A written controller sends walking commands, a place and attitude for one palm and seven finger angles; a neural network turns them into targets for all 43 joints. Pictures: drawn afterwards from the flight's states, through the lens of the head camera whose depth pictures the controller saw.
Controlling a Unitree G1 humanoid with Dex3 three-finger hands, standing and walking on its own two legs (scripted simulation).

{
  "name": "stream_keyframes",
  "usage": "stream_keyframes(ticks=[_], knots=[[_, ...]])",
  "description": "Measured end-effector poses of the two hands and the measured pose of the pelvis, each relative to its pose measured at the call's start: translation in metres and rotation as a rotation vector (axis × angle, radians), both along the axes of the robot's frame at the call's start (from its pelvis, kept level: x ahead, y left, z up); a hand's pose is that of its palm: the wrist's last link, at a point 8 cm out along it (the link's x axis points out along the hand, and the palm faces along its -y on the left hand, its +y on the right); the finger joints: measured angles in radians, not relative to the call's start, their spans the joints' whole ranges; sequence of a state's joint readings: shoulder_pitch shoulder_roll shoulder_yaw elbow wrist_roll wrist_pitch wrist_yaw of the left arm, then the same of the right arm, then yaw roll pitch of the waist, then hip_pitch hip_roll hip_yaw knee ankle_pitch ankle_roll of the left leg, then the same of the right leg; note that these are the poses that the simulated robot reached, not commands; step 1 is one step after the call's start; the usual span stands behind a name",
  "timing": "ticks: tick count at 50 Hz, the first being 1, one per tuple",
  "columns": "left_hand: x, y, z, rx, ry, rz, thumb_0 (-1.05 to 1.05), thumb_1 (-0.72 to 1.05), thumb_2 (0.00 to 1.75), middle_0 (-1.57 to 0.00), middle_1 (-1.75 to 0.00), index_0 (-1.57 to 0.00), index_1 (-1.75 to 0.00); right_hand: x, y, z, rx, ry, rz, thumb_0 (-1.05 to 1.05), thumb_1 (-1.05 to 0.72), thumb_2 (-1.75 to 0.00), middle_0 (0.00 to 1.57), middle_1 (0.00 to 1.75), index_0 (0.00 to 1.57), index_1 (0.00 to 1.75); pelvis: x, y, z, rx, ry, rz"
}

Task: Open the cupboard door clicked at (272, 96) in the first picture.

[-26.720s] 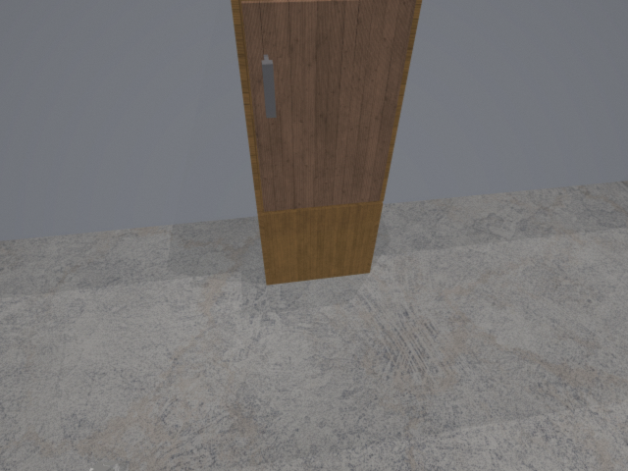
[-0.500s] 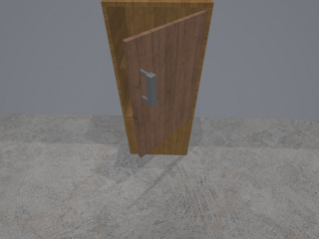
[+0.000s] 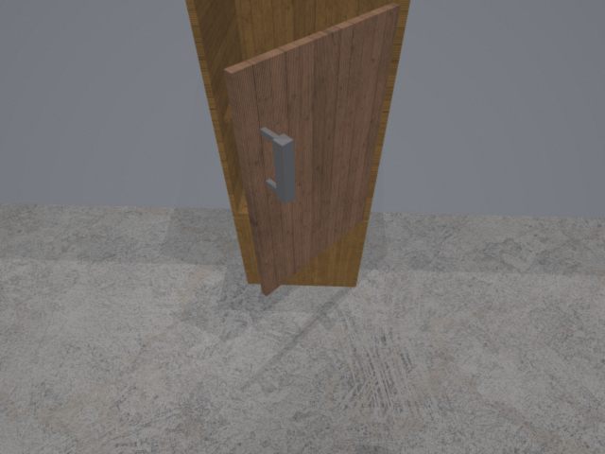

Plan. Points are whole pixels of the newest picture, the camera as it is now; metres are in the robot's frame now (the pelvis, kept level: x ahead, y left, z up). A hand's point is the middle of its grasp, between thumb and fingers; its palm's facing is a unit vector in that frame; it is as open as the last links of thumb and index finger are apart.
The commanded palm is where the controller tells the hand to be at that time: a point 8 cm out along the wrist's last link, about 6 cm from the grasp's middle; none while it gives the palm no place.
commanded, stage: look to check the result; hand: left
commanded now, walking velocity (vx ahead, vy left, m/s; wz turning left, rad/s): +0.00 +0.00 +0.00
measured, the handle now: (276, 165) +0.55 +0.08 +0.07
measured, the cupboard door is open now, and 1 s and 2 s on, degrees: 46 46 46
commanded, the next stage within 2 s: walk to a spot facing it in 0.30 s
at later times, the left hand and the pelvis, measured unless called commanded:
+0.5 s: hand out of the picture -0.01 +0.15 -0.18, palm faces +0.05 -0.98 -0.17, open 7.4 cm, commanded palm none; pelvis +0.01 -0.01 +0.00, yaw -1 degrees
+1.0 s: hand out of the picture +0.10 +0.17 -0.17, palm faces -0.19 -0.93 -0.31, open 7.4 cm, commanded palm none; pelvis -0.01 -0.03 -0.02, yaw -17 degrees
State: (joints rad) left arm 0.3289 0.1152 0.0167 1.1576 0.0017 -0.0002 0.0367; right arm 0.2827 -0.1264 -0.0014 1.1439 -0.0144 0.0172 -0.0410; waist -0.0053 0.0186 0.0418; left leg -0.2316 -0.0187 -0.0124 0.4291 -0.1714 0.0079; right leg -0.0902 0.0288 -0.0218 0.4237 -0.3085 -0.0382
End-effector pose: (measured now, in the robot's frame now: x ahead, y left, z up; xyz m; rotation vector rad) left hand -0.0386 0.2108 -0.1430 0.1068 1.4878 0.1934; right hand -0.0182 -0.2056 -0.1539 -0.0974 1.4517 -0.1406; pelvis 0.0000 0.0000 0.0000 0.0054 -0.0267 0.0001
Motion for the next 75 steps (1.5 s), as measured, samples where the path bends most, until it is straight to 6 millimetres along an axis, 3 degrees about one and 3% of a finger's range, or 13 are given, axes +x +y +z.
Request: stream_keyframes(ticks=[17, 27, 34, 38, 43, 48, 51, 58, 64, 70, 75], knots=[[0.025, -0.01, -0.003, -0.018, -0.046, -0.012, 0.0, 0.91, 0.89, -0.2, -0.3, -0.2, -0.3, 0.022, -0.016, 0.004, -0.031, -0.033, 0.011, 0.01, -0.92, -0.9, 0.19, 0.3, 0.2, 0.3, 0.01, -0.006, 0.001, 0.003, -0.004, -0.002], [0.028, -0.009, -0.003, -0.013, -0.034, -0.02, 0.0, 0.91, 0.89, -0.2, -0.3, -0.2, -0.3, 0.02, -0.019, 0.003, -0.037, -0.026, -0.011, 0.01, -0.92, -0.89, 0.19, 0.3, 0.2, 0.3, 0.01, -0.008, 0.0, -0.001, -0.004, -0.025], [0.035, 0.005, -0.007, -0.001, 0.001, -0.062, 0.01, 0.91, 0.89, -0.2, -0.3, -0.2, -0.3, 0.015, -0.025, 0.001, -0.065, -0.045, -0.089, 0.0, -0.91, -0.89, 0.2, 0.3, 0.2, 0.3, 0.006, -0.006, -0.006, -0.007, 0.003, -0.085], [0.052, 0.017, -0.009, 0.014, -0.015, -0.104, 0.01, 0.91, 0.89, -0.2, -0.3, -0.2, -0.3, 0.012, -0.031, 0.002, -0.091, -0.068, -0.129, 0.0, -0.91, -0.89, 0.2, 0.3, 0.2, 0.3, 0.004, -0.003, -0.009, 0.0, 0.012, -0.125], [0.089, 0.024, -0.002, 0.051, -0.067, -0.19, 0.01, 0.91, 0.89, -0.2, -0.3, -0.2, -0.3, 0.004, -0.041, 0.0, -0.1, -0.111, -0.171, 0.0, -0.91, -0.89, 0.2, 0.3, 0.2, 0.3, -0.005, -0.006, -0.01, 0.021, 0.022, -0.203], [0.132, 0.01, 0.013, 0.088, -0.164, -0.281, 0.01, 0.91, 0.89, -0.2, -0.3, -0.2, -0.3, -0.008, -0.058, -0.009, -0.076, -0.126, -0.213, 0.0, -0.91, -0.89, 0.2, 0.3, 0.2, 0.3, -0.011, -0.022, -0.011, 0.024, 0.028, -0.266], [0.149, -0.003, 0.011, 0.117, -0.223, -0.336, 0.01, 0.91, 0.89, -0.2, -0.3, -0.2, -0.3, -0.013, -0.076, -0.022, -0.063, -0.138, -0.253, 0.0, -0.91, -0.89, 0.2, 0.3, 0.2, 0.3, -0.014, -0.037, -0.021, 0.037, 0.032, -0.299], [0.155, -0.037, 0.018, 0.099, -0.205, -0.406, 0.01, 0.91, 0.89, -0.2, -0.3, -0.2, -0.3, -0.004, -0.107, -0.001, -0.095, -0.196, -0.328, 0.01, -0.91, -0.89, 0.2, 0.3, 0.2, 0.3, -0.015, -0.052, -0.007, 0.04, 0.027, -0.377], [0.158, -0.056, 0.013, 0.045, -0.17, -0.463, 0.01, 0.91, 0.89, -0.21, -0.3, -0.2, -0.3, 0.013, -0.121, 0.018, -0.143, -0.277, -0.385, 0.01, -0.91, -0.9, 0.19, 0.3, 0.2, 0.3, -0.008, -0.054, -0.002, 0.034, 0.035, -0.451], [0.172, -0.056, 0.003, 0.006, -0.153, -0.503, 0.01, 0.91, 0.89, -0.21, -0.3, -0.21, -0.3, 0.025, -0.117, 0.032, -0.183, -0.315, -0.417, 0.01, -0.91, -0.9, 0.19, 0.3, 0.2, 0.3, 0.003, -0.046, -0.002, 0.023, 0.043, -0.512], [0.198, -0.044, -0.012, -0.014, -0.142, -0.546, 0.01, 0.91, 0.89, -0.21, -0.3, -0.21, -0.3, 0.025, -0.102, 0.033, -0.232, -0.344, -0.453, 0.0, -0.91, -0.9, 0.2, 0.3, 0.2, 0.3, 0.018, -0.032, -0.012, -0.007, 0.068, -0.563]])
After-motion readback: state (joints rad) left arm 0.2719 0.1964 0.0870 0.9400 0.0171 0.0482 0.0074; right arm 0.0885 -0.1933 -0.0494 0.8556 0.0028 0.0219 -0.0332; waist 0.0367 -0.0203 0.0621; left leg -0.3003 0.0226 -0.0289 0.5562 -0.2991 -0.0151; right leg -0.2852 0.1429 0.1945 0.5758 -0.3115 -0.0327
